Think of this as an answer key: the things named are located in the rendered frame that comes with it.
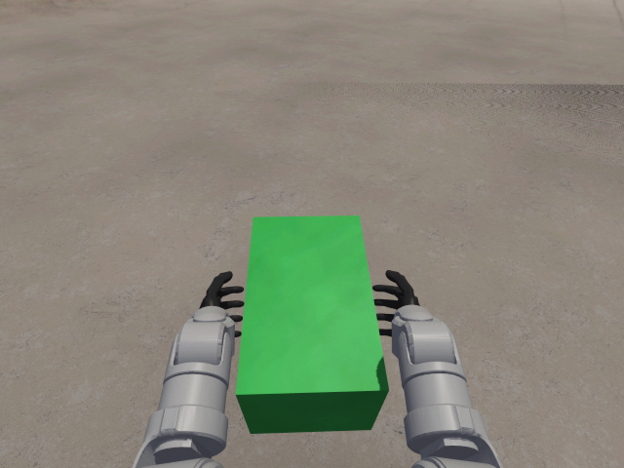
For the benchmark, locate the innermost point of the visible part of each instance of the robot left hand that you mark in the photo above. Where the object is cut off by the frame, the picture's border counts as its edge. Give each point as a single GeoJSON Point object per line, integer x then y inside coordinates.
{"type": "Point", "coordinates": [215, 292]}

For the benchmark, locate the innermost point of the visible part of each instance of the right robot forearm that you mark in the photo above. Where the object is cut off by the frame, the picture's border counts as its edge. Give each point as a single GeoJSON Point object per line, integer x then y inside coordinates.
{"type": "Point", "coordinates": [441, 420]}

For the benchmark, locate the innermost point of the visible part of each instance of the carton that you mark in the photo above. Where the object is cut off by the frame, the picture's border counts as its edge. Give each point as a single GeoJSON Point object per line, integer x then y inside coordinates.
{"type": "Point", "coordinates": [311, 358]}

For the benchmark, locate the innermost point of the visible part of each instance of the left robot forearm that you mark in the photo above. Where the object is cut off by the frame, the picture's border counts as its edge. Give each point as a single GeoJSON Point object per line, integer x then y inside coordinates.
{"type": "Point", "coordinates": [190, 422]}

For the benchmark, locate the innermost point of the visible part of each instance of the robot right hand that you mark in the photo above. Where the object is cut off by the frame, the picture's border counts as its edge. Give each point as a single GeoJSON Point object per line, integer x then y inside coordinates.
{"type": "Point", "coordinates": [404, 293]}

